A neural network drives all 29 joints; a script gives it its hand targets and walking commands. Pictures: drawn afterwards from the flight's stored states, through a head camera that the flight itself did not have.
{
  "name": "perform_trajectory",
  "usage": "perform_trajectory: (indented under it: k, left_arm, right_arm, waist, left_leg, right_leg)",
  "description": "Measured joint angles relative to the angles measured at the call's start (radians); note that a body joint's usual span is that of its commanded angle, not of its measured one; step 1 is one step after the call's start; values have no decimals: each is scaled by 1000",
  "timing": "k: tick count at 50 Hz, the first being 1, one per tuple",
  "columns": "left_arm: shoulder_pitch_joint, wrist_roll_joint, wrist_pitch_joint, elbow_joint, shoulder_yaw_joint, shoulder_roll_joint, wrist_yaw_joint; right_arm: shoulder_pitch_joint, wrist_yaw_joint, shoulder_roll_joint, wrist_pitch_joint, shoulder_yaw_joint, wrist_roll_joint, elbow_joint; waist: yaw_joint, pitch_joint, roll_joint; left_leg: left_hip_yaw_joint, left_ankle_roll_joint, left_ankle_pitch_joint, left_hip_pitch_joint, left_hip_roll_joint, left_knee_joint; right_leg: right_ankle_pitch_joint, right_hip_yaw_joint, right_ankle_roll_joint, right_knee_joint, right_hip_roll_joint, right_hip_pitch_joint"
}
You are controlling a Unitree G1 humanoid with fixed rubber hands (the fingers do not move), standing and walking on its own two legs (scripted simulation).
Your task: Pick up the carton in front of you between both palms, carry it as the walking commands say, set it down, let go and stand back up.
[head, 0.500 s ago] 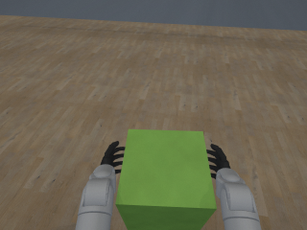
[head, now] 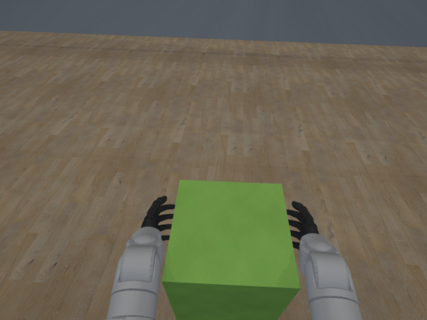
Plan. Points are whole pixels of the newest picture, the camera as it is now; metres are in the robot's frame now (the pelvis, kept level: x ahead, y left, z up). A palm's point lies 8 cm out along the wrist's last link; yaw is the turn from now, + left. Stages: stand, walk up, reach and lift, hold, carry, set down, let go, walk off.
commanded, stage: hold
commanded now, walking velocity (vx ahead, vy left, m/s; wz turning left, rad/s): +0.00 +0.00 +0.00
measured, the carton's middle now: (227, 255) +0.29 +0.00 -0.04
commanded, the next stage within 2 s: set down in 0.38 s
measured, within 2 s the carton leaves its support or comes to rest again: neither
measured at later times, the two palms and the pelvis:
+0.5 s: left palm (141, 225) +0.29 +0.17 +0.05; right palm (298, 236) +0.28 -0.13 +0.05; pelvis +0.00 +0.03 +0.00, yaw -3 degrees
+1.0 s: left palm (162, 249) +0.34 +0.16 -0.13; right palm (279, 253) +0.34 -0.14 -0.13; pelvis -0.02 +0.00 -0.06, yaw -2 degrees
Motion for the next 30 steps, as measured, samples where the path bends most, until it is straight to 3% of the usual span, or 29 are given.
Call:
perform_trajectory:
  k: [23,30]
  left_arm:
    - [-82,46,4,101,82,-19,-23]
    - [-174,88,-49,204,191,-46,-26]
  right_arm:
    - [-93,32,22,-13,-91,-63,129]
    - [-180,46,48,-67,-195,-127,227]
  waist:
    - [11,-34,-11]
    - [17,-22,-13]
  left_leg:
    - [-8,37,-14,10,-48,23]
    - [-11,37,-36,-20,-55,56]
  right_leg:
    - [3,88,23,15,-5,-3]
    - [-25,99,22,62,-3,-41]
